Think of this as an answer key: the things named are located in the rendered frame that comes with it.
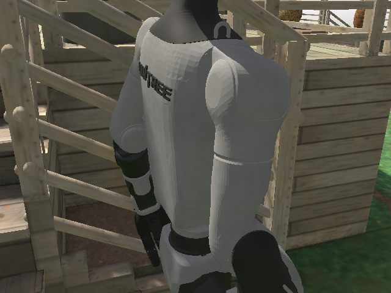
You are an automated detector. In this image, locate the right robot thigh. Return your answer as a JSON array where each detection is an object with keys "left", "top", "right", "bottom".
[{"left": 193, "top": 276, "right": 237, "bottom": 293}]

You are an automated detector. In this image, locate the left robot upper arm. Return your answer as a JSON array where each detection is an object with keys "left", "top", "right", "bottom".
[{"left": 109, "top": 17, "right": 160, "bottom": 153}]

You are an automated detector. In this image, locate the right robot upper arm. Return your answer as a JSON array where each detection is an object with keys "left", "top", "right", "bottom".
[{"left": 205, "top": 45, "right": 291, "bottom": 276}]

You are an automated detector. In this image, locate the robot torso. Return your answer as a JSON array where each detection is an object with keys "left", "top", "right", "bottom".
[{"left": 139, "top": 21, "right": 254, "bottom": 293}]

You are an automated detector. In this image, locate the robot left forearm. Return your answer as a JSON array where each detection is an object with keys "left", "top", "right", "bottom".
[{"left": 113, "top": 140, "right": 161, "bottom": 215}]

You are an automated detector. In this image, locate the robot right forearm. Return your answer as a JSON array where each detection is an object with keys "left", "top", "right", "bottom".
[{"left": 232, "top": 230, "right": 301, "bottom": 293}]

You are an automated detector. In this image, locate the left robot hand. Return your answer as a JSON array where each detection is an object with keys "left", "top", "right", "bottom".
[{"left": 134, "top": 205, "right": 170, "bottom": 267}]

